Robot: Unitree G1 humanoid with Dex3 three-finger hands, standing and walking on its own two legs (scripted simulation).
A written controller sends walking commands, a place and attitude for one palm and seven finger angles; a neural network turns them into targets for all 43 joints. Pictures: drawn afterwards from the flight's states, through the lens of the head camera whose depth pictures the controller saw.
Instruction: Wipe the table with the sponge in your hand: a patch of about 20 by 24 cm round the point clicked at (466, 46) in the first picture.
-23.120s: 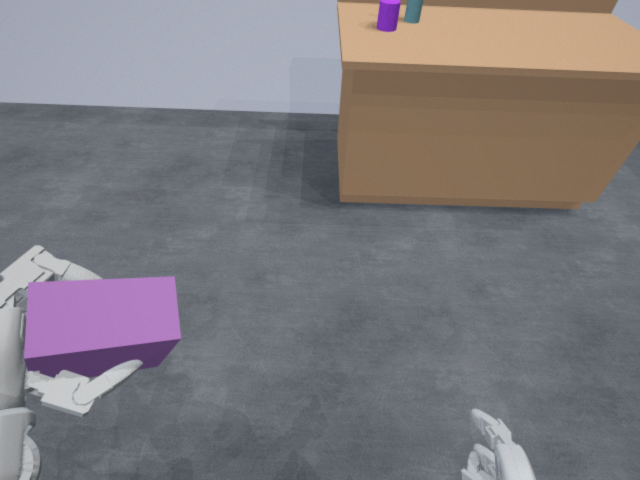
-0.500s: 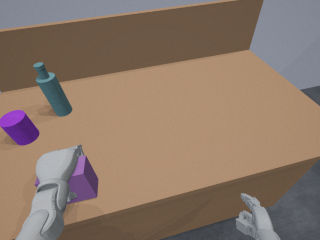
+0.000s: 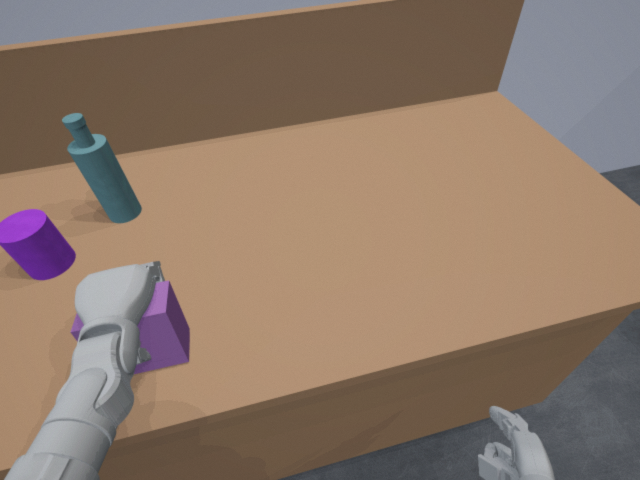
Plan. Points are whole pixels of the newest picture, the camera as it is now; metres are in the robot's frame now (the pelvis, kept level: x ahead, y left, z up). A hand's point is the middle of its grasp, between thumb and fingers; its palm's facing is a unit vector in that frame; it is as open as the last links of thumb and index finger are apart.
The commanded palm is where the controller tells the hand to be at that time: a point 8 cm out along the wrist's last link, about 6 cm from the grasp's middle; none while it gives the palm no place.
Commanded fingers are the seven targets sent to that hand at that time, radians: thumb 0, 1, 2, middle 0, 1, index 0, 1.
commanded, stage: wipe forward along the first lane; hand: left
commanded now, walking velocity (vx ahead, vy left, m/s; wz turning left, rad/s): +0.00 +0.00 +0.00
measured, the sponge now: (141, 338) +0.28 +0.31 -0.01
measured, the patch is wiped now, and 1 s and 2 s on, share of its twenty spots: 0.10 0.25 0.30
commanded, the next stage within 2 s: slide across to the middle lane in 1.32 s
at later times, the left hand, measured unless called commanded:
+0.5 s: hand (138, 287) +0.34 +0.33 +0.03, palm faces -0.12 +0.03 -0.99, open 10.3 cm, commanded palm +0.33 +0.32 +0.06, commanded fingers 0.00 0.10 1.30 -1.20 -1.60 -1.20 -1.60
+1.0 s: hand (137, 260) +0.39 +0.35 +0.03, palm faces -0.14 +0.03 -0.99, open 10.3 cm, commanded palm +0.38 +0.34 +0.06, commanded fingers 0.00 0.10 1.30 -1.20 -1.60 -1.20 -1.60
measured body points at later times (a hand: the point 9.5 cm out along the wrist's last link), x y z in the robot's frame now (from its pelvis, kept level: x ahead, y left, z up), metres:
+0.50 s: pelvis -0.01 -0.01 -0.01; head +0.02 -0.03 +0.44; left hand +0.34 +0.32 +0.08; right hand +0.11 -0.28 -0.14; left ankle +0.02 +0.11 -0.74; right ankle +0.02 -0.10 -0.74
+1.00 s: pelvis -0.01 +0.00 -0.02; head +0.05 +0.00 +0.43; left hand +0.39 +0.35 +0.08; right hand +0.08 -0.28 -0.14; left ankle +0.02 +0.11 -0.74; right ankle +0.02 -0.10 -0.74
